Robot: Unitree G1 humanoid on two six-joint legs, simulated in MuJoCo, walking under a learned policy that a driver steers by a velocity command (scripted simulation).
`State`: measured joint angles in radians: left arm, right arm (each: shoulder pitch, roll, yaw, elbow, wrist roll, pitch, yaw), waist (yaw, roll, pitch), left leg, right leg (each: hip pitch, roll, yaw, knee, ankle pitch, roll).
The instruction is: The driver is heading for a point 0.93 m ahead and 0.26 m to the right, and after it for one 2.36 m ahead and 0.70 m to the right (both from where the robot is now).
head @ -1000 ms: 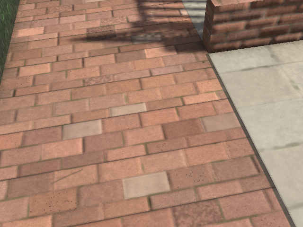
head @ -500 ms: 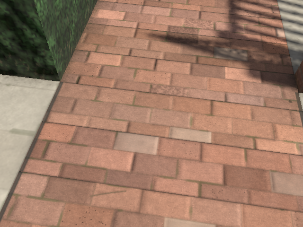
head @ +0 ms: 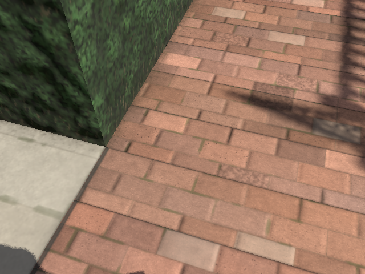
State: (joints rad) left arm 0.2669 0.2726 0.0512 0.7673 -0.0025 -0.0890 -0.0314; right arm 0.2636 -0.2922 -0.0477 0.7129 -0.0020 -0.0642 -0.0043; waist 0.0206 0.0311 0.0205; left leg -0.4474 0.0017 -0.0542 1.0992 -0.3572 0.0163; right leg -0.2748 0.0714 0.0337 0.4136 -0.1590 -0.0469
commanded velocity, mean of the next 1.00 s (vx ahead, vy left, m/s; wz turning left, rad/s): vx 0.50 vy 0.00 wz -0.49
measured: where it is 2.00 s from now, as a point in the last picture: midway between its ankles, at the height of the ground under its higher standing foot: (281, 154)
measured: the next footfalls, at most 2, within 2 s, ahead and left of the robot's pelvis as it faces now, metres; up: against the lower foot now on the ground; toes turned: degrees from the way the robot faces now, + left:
left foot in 0.28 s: +0.31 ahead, +0.13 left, +0.00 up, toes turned -12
right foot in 0.80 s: +0.51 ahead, -0.20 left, +0.00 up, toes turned -29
